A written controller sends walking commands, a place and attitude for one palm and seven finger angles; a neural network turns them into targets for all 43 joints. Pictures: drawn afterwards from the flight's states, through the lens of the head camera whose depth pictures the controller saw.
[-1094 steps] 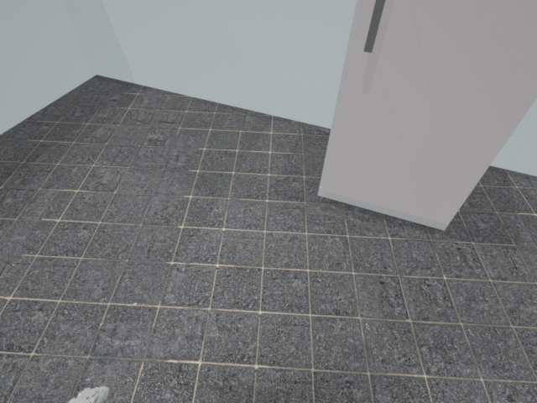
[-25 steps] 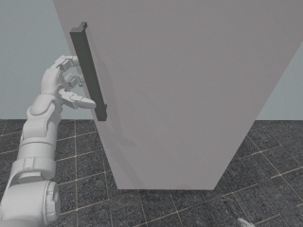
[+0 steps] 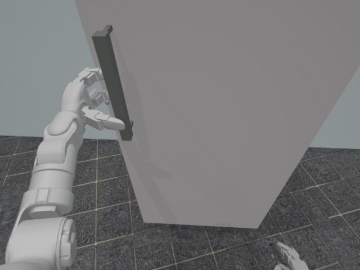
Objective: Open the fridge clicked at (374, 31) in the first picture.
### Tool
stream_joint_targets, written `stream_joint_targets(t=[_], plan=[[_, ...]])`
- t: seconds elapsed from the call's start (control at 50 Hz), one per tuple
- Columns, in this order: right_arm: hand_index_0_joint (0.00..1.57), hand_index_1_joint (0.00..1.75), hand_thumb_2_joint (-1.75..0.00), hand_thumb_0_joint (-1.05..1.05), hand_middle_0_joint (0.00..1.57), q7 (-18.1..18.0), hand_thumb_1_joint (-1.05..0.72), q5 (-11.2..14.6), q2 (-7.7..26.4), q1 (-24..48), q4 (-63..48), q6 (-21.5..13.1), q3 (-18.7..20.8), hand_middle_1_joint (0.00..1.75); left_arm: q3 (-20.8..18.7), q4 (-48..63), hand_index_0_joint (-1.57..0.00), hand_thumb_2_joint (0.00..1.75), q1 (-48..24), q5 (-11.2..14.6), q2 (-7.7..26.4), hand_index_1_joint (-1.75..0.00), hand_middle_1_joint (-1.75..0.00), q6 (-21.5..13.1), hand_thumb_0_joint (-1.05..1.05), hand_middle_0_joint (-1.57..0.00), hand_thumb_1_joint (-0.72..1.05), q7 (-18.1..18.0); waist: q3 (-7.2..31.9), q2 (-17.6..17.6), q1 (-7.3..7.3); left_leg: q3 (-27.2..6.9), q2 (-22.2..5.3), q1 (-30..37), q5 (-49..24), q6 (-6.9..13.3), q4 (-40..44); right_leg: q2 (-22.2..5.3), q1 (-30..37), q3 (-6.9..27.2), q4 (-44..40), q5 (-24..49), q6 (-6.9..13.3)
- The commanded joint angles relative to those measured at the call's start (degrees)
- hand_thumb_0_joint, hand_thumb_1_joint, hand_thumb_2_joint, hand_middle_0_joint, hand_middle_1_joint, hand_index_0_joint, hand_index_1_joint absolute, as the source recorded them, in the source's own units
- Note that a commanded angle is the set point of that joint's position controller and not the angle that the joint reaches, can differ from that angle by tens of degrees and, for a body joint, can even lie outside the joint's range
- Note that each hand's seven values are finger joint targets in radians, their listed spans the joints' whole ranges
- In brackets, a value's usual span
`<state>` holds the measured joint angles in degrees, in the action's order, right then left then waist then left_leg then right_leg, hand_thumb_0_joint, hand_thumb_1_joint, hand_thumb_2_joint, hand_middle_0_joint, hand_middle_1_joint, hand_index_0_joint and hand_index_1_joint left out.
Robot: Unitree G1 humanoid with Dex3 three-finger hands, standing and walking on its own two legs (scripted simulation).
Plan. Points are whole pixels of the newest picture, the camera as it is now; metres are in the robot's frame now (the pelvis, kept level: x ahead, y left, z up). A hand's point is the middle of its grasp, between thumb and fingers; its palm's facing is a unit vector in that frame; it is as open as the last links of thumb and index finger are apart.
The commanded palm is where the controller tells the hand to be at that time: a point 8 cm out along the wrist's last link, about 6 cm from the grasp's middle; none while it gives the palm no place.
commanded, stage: slide the fingers in behind the handle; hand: left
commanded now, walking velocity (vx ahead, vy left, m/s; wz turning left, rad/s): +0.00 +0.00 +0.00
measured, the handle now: (119, 90) +0.47 +0.17 +0.18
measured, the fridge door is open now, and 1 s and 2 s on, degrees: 0 0 0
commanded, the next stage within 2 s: grip the handle and tug to test in 1.06 s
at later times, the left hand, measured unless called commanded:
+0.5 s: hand (116, 103) +0.41 +0.16 +0.19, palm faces +0.01 -1.00 +0.01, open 14.2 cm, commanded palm +0.38 +0.21 +0.19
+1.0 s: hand (121, 101) +0.41 +0.15 +0.19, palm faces +0.00 -1.00 +0.00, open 14.1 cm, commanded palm +0.38 +0.20 +0.19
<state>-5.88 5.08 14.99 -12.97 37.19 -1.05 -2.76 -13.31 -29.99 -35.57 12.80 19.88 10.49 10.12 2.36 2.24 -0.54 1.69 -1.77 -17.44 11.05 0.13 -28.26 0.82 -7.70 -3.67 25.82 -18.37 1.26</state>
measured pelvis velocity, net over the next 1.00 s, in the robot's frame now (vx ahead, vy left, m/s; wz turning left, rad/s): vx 0.01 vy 0.00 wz -0.01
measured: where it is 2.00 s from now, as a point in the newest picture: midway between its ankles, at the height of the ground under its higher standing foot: outside the picture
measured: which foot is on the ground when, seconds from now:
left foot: down 0.00-1.00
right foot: down 0.00-1.00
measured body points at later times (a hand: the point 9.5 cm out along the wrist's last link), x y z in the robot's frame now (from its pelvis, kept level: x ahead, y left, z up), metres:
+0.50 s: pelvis +0.01 +0.00 +0.00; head -0.01 -0.02 +0.45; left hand +0.40 +0.21 +0.19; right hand +0.14 -0.26 -0.10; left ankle +0.04 +0.12 -0.74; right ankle -0.05 -0.10 -0.74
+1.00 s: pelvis +0.01 +0.00 +0.00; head +0.00 -0.02 +0.45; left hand +0.40 +0.20 +0.19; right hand +0.16 -0.24 -0.10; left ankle +0.04 +0.12 -0.74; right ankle -0.05 -0.10 -0.74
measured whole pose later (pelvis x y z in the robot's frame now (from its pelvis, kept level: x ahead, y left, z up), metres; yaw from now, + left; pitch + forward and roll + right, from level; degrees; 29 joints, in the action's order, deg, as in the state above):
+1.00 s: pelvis +0.01 +0.00 +0.00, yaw -1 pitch +0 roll +0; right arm -5.1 4.3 13.8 -12.9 37.5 0.4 -2.6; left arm -11.4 -23.4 -32.1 11.8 15.5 12.8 5.9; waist 2.7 2.3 -0.2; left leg 2.6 -1.5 -14.9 11.7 0.1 -26.8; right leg 0.5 -5.6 -2.7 24.6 -18.8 1.2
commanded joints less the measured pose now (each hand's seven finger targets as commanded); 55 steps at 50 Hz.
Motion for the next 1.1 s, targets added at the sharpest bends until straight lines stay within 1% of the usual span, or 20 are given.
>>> stream_joint_targets(t=[0.0, 0.02, 0.1, 0.14, 0.2, 0.22, 0.28, 0.3, 0.42, 0.6, 0.68, 0.76, 0.8, 0.82, 0.84, 0.92, 0.96, 0.98, 1.0, 1.08], plan=[[0.20, 0.30, -0.90, 0.00, 0.20, -0.4, -0.90, -0.3, 7.6, 3.8, -7.6, -2.7, 3.0, 0.30, -2.2, 12.0, -0.30, 0.30, -26.3, 0.8, 11.0, -1.20, -1.20, -4.1, 0.00, -0.30, -0.50, -0.2, 14.5, -2.3, -1.18, -1.9, 1.2, 15.8, -9.9, 2.8, 1.0, 0.2, -6.5, 2.0, -4.3, 17.8, -0.6], [0.20, 0.30, -0.90, 0.00, 0.20, -0.4, -0.90, -0.3, 7.4, 4.2, -7.8, -2.8, 3.0, 0.30, -1.4, 13.7, -0.30, 0.30, -28.4, 0.7, 10.3, -1.20, -1.20, -4.6, 0.00, -0.30, -0.50, -0.3, 15.3, -0.7, -1.26, -2.0, 1.2, 16.4, -10.2, 2.8, 1.2, 0.1, -6.4, 2.0, -4.2, 17.9, -0.4], [0.20, 0.30, -0.90, 0.00, 0.20, 0.1, -0.90, -0.6, 7.5, 3.7, -8.0, -2.9, 3.3, 0.30, -4.8, 15.0, -0.30, 0.30, -23.5, 0.6, 12.6, -1.20, -1.20, -5.5, 0.00, -0.30, -0.50, -1.5, 17.2, -2.3, 0.47, -1.7, 1.2, 16.4, -13.7, 2.9, 1.0, 0.3, -3.4, 1.9, -3.4, 21.8, -0.4], [0.20, 0.30, -0.90, 0.00, 0.20, 0.4, -0.90, -0.6, 7.1, 4.2, -8.4, -3.0, 3.3, 0.30, -4.1, 16.9, -0.30, 0.30, -22.9, 0.5, 10.8, -1.20, -1.20, -5.4, 0.00, -0.30, -0.50, -1.9, 17.6, -1.7, 0.62, -1.2, 1.3, 16.6, -14.7, 2.9, 1.2, 0.3, -2.7, 2.1, -3.1, 23.8, -0.4], [0.20, 0.30, -0.90, 0.00, 0.20, 0.5, -0.90, -0.7, 7.4, 3.8, -8.3, -2.5, 3.5, 0.30, -6.0, 15.5, -0.30, 0.30, -18.7, 0.2, 12.4, -1.20, -1.20, -4.4, 0.00, -0.30, -0.50, -2.3, 15.1, -4.4, 1.11, -0.6, 1.1, 15.1, -14.4, 3.0, 1.4, 0.3, -2.3, 2.0, -3.6, 24.2, -0.8], [0.20, 0.30, -0.90, 0.00, 0.20, 0.5, -0.90, -0.6, 7.3, 4.4, -8.6, -2.4, 3.4, 0.30, -6.3, 16.7, -0.30, 0.30, -18.5, 0.1, 12.8, -1.20, -1.20, -4.1, 0.00, -0.30, -0.50, -2.4, 14.6, -2.9, 1.38, -0.4, 1.1, 14.6, -14.4, 3.0, 1.8, 0.2, -1.9, 2.2, -3.5, 24.6, -0.7], [0.20, 0.30, -0.90, 0.00, 0.20, 0.4, -0.90, -0.5, 7.0, 4.8, -8.8, -2.2, 3.2, 0.30, -4.6, 18.3, -0.30, 0.30, -20.0, 0.1, 10.8, -1.20, -1.20, -2.9, 0.00, -0.30, -0.50, -2.3, 13.1, -2.3, 0.59, -0.2, 1.2, 14.8, -13.2, 3.0, 1.8, 0.3, -3.3, 2.3, -4.0, 23.7, -0.8], [0.20, 0.30, -0.90, 0.00, 0.20, 0.4, -0.90, -0.5, 7.3, 4.6, -8.8, -2.2, 3.5, 0.30, -5.5, 18.5, -0.30, 0.30, -18.8, 0.1, 11.9, -1.20, -1.20, -2.9, 0.00, -0.30, -0.50, -2.3, 13.0, -4.2, 0.64, -0.1, 1.1, 14.9, -13.6, 3.2, 1.6, 0.3, -2.8, 2.3, -4.2, 24.2, -1.0], [0.20, 0.30, -0.90, 0.00, 0.20, 0.2, -0.90, -0.5, 6.9, 5.2, -8.7, -2.3, 3.2, 0.30, -3.1, 21.1, -0.30, 0.30, -20.2, 0.6, 9.4, -1.20, -1.20, -2.4, 0.00, -0.30, -0.50, -2.0, 14.2, -0.3, 0.06, -0.5, 1.3, 16.6, -14.1, 3.0, 1.5, 0.3, -3.3, 2.4, -3.9, 24.0, -0.7], [0.20, 0.30, -0.90, 0.00, 0.20, 0.2, -0.90, -0.5, 6.9, 5.7, -8.5, -2.3, 3.4, 0.30, 0.0, 22.1, -0.30, 0.30, -20.6, 0.5, 6.0, -1.20, -1.20, -2.1, 0.00, -0.30, -0.50, -2.6, 14.6, -2.1, -0.59, -0.6, 1.2, 18.1, -14.7, 3.0, 1.0, 0.4, -4.2, 2.0, -4.0, 24.2, -0.8], [0.20, 0.30, -0.90, 0.00, 0.20, 0.1, -0.90, -0.6, 6.5, 5.9, -8.1, -2.3, 3.1, 0.30, 2.2, 22.3, -0.30, 0.30, -24.1, 0.2, 3.7, -1.20, -1.20, -1.7, 0.00, -0.30, -0.50, -3.0, 14.4, -0.7, -1.14, -1.3, 1.3, 19.0, -14.9, 2.8, 1.1, 0.5, -5.3, 1.8, -3.9, 23.5, -0.5], [0.20, 0.30, -0.90, 0.00, 0.20, 0.1, -0.90, -0.8, 6.5, 5.9, -7.9, -1.9, 3.0, 0.30, 1.3, 21.2, -0.30, 0.30, -23.3, 0.0, 4.3, -1.20, -1.20, -1.2, 0.00, -0.30, -0.50, -3.4, 15.0, -1.4, -0.64, -1.3, 1.4, 18.6, -15.8, 2.7, 1.2, 0.4, -4.3, 1.7, -3.8, 24.6, -0.5], [0.20, 0.30, -0.90, 0.00, 0.20, 0.1, -0.90, -0.9, 6.8, 5.6, -7.6, -1.6, 3.2, 0.30, -0.7, 19.7, -0.30, 0.30, -22.0, -0.2, 6.8, -1.20, -1.20, -1.3, 0.00, -0.30, -0.50, -3.7, 14.6, -2.9, -0.20, -1.1, 1.2, 18.0, -15.2, 2.8, 1.3, 0.3, -3.8, 1.8, -4.1, 24.0, -0.6], [0.20, 0.30, -0.90, 0.00, 0.20, 0.1, -0.90, -0.9, 6.5, 5.9, -7.8, -1.5, 2.9, 0.30, 0.8, 19.4, -0.30, 0.30, -23.5, -0.1, 5.0, -1.20, -1.20, -1.1, 0.00, -0.30, -0.50, -3.6, 13.8, -2.7, -0.53, -1.3, 1.4, 17.3, -14.5, 2.8, 1.6, 0.2, -4.0, 1.8, -4.1, 23.5, -0.6], [0.20, 0.30, -0.90, 0.00, 0.20, 0.0, -0.90, -1.0, 6.6, 5.7, -7.5, -1.5, 3.0, 0.30, -1.3, 18.9, -0.30, 0.30, -23.9, -0.1, 6.9, -1.20, -1.20, -1.1, 0.00, -0.30, -0.50, -3.9, 14.4, -3.1, -0.37, -1.2, 1.4, 17.6, -14.6, 2.8, 1.5, 0.3, -4.0, 1.9, -4.2, 23.7, -0.6], [0.20, 0.30, -0.90, 0.00, 0.20, 0.2, -0.90, -1.0, 6.2, 6.0, -8.3, -1.5, 2.9, 0.30, 0.7, 20.9, -0.30, 0.30, -23.1, -0.2, 4.5, -1.20, -1.20, -1.8, 0.00, -0.30, -0.50, -3.9, 15.7, -1.3, -0.02, -1.4, 1.3, 18.7, -16.5, 2.7, 1.5, 0.3, -3.1, 1.6, -3.7, 24.5, -0.3], [0.20, 0.30, -0.90, 0.00, 0.20, 0.4, -0.90, -1.1, 6.2, 6.0, -8.2, -1.6, 3.0, 0.30, -0.9, 21.3, -0.30, 0.30, -22.3, -0.3, 6.0, -1.20, -1.20, -2.1, 0.00, -0.30, -0.50, -4.2, 16.3, -0.9, 0.34, -1.3, 1.2, 19.2, -17.1, 2.6, 1.4, 0.4, -2.8, 1.7, -3.7, 25.1, -0.2], [0.20, 0.30, -0.90, 0.00, 0.20, 0.4, -0.90, -1.1, 6.2, 5.8, -8.3, -1.5, 2.9, 0.30, -0.4, 20.5, -0.30, 0.30, -21.0, -0.1, 4.9, -1.20, -1.20, -1.9, 0.00, -0.30, -0.50, -4.1, 16.2, -1.8, 0.35, -1.2, 1.3, 18.9, -17.3, 2.7, 1.5, 0.5, -2.7, 1.6, -3.6, 25.5, -0.3], [0.20, 0.30, -0.90, 0.00, 0.20, 0.4, -0.90, -1.1, 6.7, 5.5, -8.1, -1.3, 3.1, 0.30, -2.2, 19.8, -0.30, 0.30, -19.8, -0.1, 7.3, -1.20, -1.20, -2.0, 0.00, -0.30, -0.50, -4.3, 16.0, -4.1, 0.58, -1.1, 1.1, 18.2, -17.2, 2.8, 1.6, 0.4, -1.9, 1.6, -3.9, 25.8, -0.4], [0.20, 0.30, -0.90, 0.00, 0.20, 0.3, -0.90, -1.0, 6.3, 5.9, -8.3, -1.4, 2.9, 0.30, 0.0, 21.7, -0.30, 0.30, -22.2, -0.2, 5.1, -1.20, -1.20, -2.1, 0.00, -0.30, -0.50, -4.0, 14.3, -2.1, -0.03, -1.2, 1.1, 18.3, -15.6, 2.6, 2.1, 0.5, -3.3, 1.6, -4.2, 23.8, -0.4]])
